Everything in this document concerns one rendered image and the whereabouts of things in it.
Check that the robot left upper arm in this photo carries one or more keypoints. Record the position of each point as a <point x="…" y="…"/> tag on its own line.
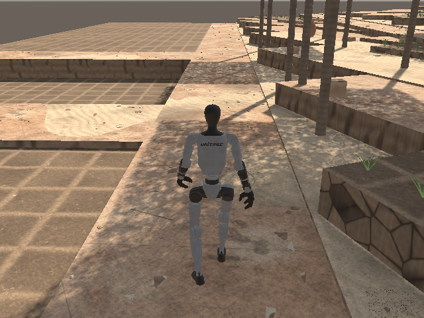
<point x="188" y="149"/>

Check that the robot torso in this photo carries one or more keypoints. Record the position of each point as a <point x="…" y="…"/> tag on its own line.
<point x="212" y="153"/>

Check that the robot left hand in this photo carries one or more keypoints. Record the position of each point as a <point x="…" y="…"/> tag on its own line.
<point x="185" y="179"/>

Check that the right robot foot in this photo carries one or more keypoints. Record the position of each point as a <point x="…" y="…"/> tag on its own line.
<point x="221" y="256"/>

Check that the robot right hand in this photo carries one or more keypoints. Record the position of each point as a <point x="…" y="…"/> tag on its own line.
<point x="250" y="199"/>

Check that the left robot forearm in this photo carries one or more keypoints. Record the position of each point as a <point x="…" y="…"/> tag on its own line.
<point x="181" y="171"/>

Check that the right robot forearm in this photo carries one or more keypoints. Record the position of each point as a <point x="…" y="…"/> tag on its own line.
<point x="244" y="179"/>

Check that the robot right upper arm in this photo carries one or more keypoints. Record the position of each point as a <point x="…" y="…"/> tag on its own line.
<point x="236" y="151"/>

